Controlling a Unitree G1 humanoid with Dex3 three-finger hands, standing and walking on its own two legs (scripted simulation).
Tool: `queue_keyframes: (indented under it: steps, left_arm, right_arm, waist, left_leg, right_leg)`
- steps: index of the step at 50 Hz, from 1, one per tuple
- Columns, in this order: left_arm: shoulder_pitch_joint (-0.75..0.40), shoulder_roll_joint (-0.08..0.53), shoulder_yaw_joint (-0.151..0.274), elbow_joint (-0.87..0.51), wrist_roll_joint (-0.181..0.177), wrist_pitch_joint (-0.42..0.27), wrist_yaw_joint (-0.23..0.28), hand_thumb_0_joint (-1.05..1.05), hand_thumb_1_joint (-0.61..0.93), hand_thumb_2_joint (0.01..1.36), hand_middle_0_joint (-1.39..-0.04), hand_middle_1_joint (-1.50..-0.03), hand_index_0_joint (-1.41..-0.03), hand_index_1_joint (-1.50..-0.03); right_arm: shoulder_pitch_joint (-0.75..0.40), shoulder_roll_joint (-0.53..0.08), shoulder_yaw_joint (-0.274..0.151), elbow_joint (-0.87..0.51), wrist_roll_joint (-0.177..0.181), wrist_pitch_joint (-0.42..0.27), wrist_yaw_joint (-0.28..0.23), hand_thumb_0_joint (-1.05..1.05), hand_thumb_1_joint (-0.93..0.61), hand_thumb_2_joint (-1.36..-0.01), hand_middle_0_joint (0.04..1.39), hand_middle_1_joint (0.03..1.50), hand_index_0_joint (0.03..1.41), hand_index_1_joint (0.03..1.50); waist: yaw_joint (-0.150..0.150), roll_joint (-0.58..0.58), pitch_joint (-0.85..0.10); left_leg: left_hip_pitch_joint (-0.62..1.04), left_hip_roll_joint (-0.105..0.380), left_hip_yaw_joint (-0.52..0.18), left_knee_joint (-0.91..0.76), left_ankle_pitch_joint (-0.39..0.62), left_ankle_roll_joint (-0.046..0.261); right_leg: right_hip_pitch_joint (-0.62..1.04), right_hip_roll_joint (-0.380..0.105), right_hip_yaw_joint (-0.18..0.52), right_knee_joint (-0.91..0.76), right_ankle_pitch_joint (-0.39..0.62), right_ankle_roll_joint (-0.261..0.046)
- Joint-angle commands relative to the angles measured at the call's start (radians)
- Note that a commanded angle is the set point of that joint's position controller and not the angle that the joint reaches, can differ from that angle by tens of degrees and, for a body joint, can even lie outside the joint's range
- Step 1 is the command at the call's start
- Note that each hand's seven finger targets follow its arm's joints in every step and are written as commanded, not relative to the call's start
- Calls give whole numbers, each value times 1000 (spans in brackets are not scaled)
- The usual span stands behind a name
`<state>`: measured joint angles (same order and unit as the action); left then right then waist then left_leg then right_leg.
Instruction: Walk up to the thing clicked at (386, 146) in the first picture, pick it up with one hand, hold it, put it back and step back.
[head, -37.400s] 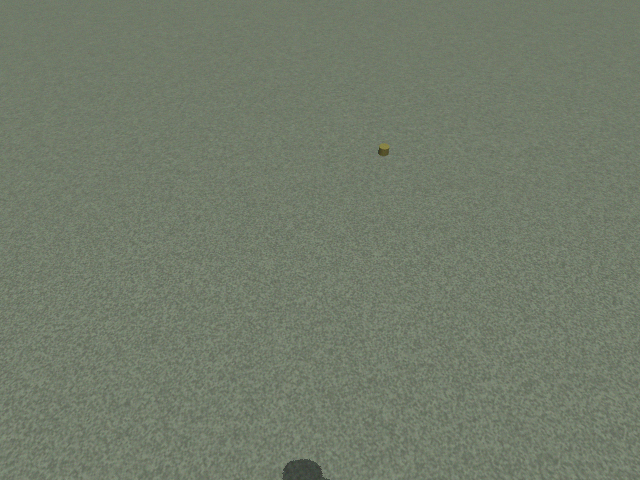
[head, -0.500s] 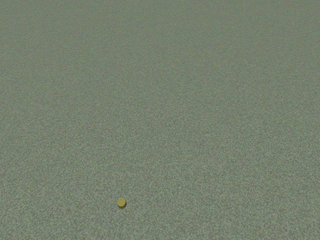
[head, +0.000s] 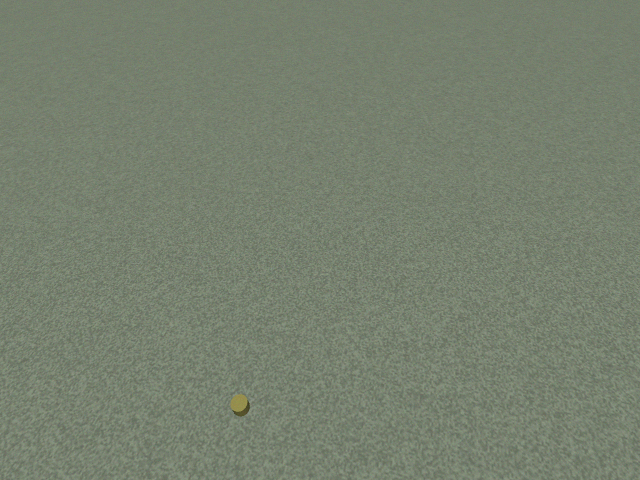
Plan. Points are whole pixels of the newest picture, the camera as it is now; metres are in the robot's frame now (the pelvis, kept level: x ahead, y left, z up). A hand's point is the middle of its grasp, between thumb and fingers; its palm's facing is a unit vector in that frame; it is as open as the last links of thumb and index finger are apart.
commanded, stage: stand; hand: left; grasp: from above
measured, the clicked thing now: (240, 405) +0.47 +0.28 -0.76
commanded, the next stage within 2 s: step back in 1.06 s
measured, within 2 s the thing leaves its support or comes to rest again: neither
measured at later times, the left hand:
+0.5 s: hand out of the picture +0.09 +0.24 -0.16, palm faces +0.01 -0.94 -0.34, open 7.4 cm
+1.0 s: hand out of the picture +0.10 +0.24 -0.16, palm faces +0.00 -0.94 -0.34, open 7.4 cm
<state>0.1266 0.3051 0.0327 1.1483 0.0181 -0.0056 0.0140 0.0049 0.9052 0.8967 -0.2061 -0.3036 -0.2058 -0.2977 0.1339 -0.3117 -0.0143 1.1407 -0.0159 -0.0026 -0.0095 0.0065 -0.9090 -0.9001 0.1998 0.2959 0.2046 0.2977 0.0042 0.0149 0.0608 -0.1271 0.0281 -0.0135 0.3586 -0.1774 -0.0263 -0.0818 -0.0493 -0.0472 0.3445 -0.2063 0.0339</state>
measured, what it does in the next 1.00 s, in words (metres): stands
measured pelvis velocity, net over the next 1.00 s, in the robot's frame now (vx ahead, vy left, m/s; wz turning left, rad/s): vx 0.02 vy -0.01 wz -0.01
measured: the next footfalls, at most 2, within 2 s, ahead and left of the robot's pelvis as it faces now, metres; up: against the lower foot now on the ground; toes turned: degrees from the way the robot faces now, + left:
right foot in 1.68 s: -0.08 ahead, -0.10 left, +0.00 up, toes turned -1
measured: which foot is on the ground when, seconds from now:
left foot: down 0.00-1.00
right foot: down 0.00-1.00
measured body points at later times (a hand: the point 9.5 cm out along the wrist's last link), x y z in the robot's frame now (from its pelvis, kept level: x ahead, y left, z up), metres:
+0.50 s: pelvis +0.01 -0.01 +0.00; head +0.03 -0.01 +0.45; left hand +0.09 +0.29 -0.13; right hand +0.09 -0.30 -0.14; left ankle +0.01 +0.14 -0.75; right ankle -0.01 -0.14 -0.75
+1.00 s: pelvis +0.02 -0.01 +0.00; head +0.03 -0.01 +0.45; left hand +0.10 +0.29 -0.13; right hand +0.09 -0.31 -0.14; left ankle +0.01 +0.14 -0.75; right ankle -0.01 -0.14 -0.75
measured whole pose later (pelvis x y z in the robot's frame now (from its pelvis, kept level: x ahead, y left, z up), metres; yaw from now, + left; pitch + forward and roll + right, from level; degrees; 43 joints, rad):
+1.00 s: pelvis +0.02 -0.01 +0.00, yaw +0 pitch -2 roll +0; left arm 0.10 0.33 0.02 1.13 0.01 -0.01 0.01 0.01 0.91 0.90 -0.21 -0.30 -0.21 -0.30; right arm 0.10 -0.33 -0.01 1.14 -0.01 -0.01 0.00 0.01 -0.91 -0.90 0.20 0.30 0.20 0.30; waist 0.00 0.01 0.05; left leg -0.11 0.04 -0.01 0.33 -0.19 -0.04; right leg -0.07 -0.04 -0.05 0.32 -0.22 0.02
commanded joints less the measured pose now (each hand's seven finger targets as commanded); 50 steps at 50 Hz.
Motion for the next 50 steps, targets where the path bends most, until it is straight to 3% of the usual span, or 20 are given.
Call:
queue_keyframes:
  steps: [1,4,10,18,21,23,26,27,36,40,44,47,50]
  left_arm:
    - [-18,200,30,-45,1,-14,10,0,900,900,-200,-300,-200,-301]
    - [-30,206,32,-48,0,-15,9,0,900,900,-200,-300,-200,-301]
    - [-38,211,31,-54,-4,-19,9,0,900,900,-200,-300,-200,-301]
    - [-50,217,30,-56,-2,-18,8,0,900,900,-200,-300,-200,-301]
    - [-49,223,31,-58,-4,-22,9,0,900,900,-200,-300,-200,-301]
    - [-51,223,30,-59,-4,-23,9,0,900,900,-200,-300,-200,-301]
    - [-52,225,30,-60,-6,-22,8,0,900,900,-200,-300,-200,-301]
    - [-54,223,31,-60,-7,-21,8,0,900,900,-200,-300,-200,-301]
    - [-54,230,28,-65,-6,-23,5,0,900,900,-200,-300,-200,-300]
    - [-53,225,26,-71,-7,-24,5,0,900,900,-200,-300,-200,-300]
    - [-52,234,27,-68,-8,-23,5,0,900,900,-200,-300,-200,-300]
    - [-51,237,26,-77,-8,-26,6,0,900,900,-200,-300,-200,-300]
    - [-52,235,26,-77,-8,-23,6,0,900,900,-200,-300,-200,-300]
  right_arm:
    - [-35,-201,-31,-50,-2,-21,-14,0,-900,-900,200,300,200,300]
    - [-43,-203,-32,-48,-1,-22,-13,0,-900,-900,200,300,200,300]
    - [-41,-204,-31,-46,-2,-27,-14,0,-900,-900,200,300,200,300]
    - [-64,-213,-31,-46,-1,-21,-11,0,-900,-900,200,300,200,300]
    - [-60,-218,-31,-43,-1,-23,-11,0,-900,-900,200,300,200,300]
    - [-58,-213,-28,-43,0,-22,-10,0,-900,-900,200,300,200,300]
    - [-60,-212,-27,-43,-1,-23,-10,0,-900,-900,200,300,200,300]
    - [-59,-223,-29,-43,0,-23,-12,0,-900,-900,200,300,200,300]
    - [-68,-220,-28,-46,0,-22,-7,0,-900,-900,200,300,200,300]
    - [-61,-228,-28,-48,2,-26,-8,0,-900,-900,200,300,200,300]
    - [-60,-223,-28,-46,2,-24,-8,0,-900,-900,200,300,200,300]
    - [-51,-227,-30,-48,2,-24,-8,0,-900,-900,200,300,200,300]
    - [-58,-230,-28,-52,1,-23,-8,0,-900,-900,200,300,200,300]
  waist:
    - [1,-9,-38]
    - [3,-9,-48]
    - [-1,-12,-88]
    - [-2,-12,-74]
    - [-2,-8,-97]
    - [-5,-13,-83]
    - [-3,-8,-93]
    - [-5,4,-94]
    - [-3,-10,-78]
    - [-3,1,-109]
    - [-5,-20,-94]
    - [-8,-26,-117]
    - [-8,1,-106]
  left_leg:
    - [2,84,-75,-71,81,37]
    - [9,88,-77,-70,100,36]
    - [41,97,-66,-50,229,34]
    - [25,93,-61,-61,159,33]
    - [43,100,-60,-51,217,33]
    - [27,94,-58,-59,194,31]
    - [39,102,-59,-57,249,30]
    - [33,97,-53,-61,211,31]
    - [30,99,-61,-68,172,31]
    - [45,105,-55,-58,258,32]
    - [48,103,-58,-63,233,28]
    - [61,106,-51,-50,280,31]
    - [49,103,-47,-57,236,32]
  right_leg:
    - [-27,-78,74,-71,66,-36]
    - [-26,-78,74,-69,75,-38]
    - [2,-86,75,-53,192,-39]
    - [-7,-85,73,-69,135,-38]
    - [13,-90,78,-62,200,-40]
    - [10,-87,76,-67,185,-38]
    - [18,-89,71,-52,228,-41]
    - [20,-88,77,-61,198,-39]
    - [2,-88,78,-72,156,-42]
    - [28,-91,75,-52,243,-45]
    - [13,-88,73,-56,216,-44]
    - [31,-91,72,-48,279,-44]
    - [25,-91,75,-53,236,-44]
